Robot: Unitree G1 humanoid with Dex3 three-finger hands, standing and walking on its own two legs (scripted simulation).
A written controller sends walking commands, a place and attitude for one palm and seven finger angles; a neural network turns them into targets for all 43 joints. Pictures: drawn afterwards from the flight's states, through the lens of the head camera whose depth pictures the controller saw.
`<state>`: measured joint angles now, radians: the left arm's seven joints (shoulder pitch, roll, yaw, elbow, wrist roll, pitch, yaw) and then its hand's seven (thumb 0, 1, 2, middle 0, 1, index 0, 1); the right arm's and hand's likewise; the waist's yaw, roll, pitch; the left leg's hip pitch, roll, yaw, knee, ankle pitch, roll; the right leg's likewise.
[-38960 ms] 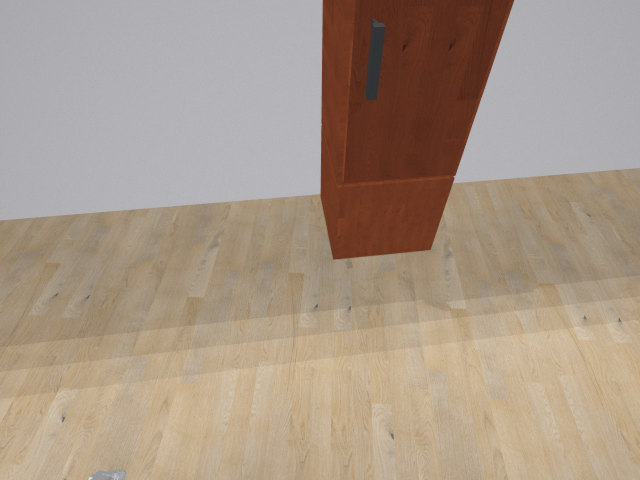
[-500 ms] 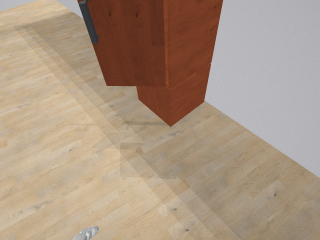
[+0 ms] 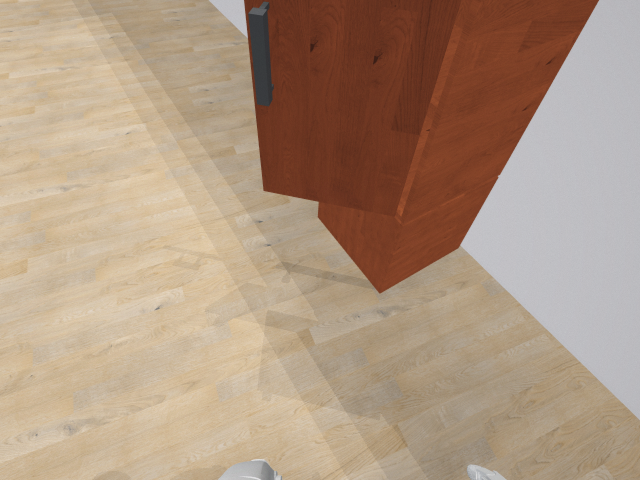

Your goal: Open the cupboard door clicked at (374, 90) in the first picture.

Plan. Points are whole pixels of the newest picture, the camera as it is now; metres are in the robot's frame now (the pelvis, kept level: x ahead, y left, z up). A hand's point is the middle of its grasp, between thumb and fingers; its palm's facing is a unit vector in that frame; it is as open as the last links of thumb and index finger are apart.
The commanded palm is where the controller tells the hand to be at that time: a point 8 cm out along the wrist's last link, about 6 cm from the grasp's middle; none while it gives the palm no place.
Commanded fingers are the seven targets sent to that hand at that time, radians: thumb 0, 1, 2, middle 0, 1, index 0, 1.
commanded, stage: take the last steps up to it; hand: left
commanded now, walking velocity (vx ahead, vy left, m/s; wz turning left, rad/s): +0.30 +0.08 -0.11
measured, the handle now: (264, 55) +0.81 +0.20 +0.08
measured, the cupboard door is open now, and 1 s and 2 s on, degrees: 45 45 45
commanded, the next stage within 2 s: come to a stop and stand still in 0.30 s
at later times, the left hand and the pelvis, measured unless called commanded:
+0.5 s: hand (227, 367) +0.28 +0.17 -0.14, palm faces -0.05 -0.97 -0.22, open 7.3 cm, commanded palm none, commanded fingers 0.00 0.90 0.90 -0.20 -0.30 -0.20 -0.30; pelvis +0.17 +0.00 +0.01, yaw -3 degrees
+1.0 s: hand (178, 389) +0.24 +0.24 -0.16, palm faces -0.05 -0.98 -0.21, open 7.4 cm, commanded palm none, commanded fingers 0.00 0.90 0.90 -0.20 -0.30 -0.20 -0.30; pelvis +0.19 +0.05 +0.02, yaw -5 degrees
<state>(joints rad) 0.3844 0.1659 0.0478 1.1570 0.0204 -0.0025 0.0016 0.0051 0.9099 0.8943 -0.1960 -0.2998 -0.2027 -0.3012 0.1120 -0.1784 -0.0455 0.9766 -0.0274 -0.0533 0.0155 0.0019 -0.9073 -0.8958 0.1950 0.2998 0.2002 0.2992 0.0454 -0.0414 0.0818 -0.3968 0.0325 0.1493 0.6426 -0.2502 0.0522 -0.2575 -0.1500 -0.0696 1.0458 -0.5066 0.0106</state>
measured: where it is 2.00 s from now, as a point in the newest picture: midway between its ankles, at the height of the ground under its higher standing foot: outside the picture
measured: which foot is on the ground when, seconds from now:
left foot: down 0.00-0.38, up 0.40-0.70, down 0.72-1.00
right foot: up 0.00-0.36, down 0.38-0.72, up 0.74-1.00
